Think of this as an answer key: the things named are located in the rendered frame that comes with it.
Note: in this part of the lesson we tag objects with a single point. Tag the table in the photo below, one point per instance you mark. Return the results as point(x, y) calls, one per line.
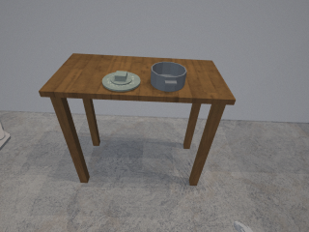
point(80, 77)

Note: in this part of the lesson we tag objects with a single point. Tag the pot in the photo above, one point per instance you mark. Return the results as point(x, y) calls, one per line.
point(168, 76)

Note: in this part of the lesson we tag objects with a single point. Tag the right robot hand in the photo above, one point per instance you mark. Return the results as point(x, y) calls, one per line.
point(241, 227)

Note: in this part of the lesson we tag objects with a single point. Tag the left robot hand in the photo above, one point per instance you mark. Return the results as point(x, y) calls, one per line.
point(4, 136)

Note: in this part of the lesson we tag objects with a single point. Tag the lid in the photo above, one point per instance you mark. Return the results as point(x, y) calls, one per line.
point(131, 82)

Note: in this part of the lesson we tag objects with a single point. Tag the knob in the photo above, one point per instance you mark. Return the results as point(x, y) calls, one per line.
point(121, 75)

